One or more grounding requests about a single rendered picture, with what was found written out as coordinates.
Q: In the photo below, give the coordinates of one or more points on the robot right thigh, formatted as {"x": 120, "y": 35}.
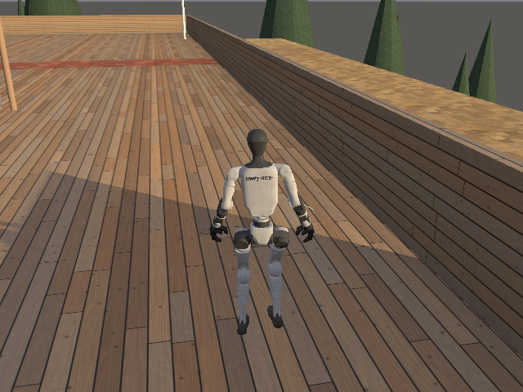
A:
{"x": 280, "y": 242}

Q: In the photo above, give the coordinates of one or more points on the right robot forearm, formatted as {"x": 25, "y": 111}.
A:
{"x": 302, "y": 214}

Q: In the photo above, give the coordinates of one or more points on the robot right upper arm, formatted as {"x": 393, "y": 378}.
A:
{"x": 285, "y": 171}

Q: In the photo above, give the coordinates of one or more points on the left robot forearm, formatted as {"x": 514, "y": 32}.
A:
{"x": 219, "y": 216}

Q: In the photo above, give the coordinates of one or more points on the left robot hand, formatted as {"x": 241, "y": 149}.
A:
{"x": 214, "y": 231}

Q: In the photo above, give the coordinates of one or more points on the robot left upper arm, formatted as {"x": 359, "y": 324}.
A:
{"x": 229, "y": 187}

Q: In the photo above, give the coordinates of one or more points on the right robot hand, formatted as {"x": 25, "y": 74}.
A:
{"x": 309, "y": 229}

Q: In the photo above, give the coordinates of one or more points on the robot right foot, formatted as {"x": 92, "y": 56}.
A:
{"x": 277, "y": 321}

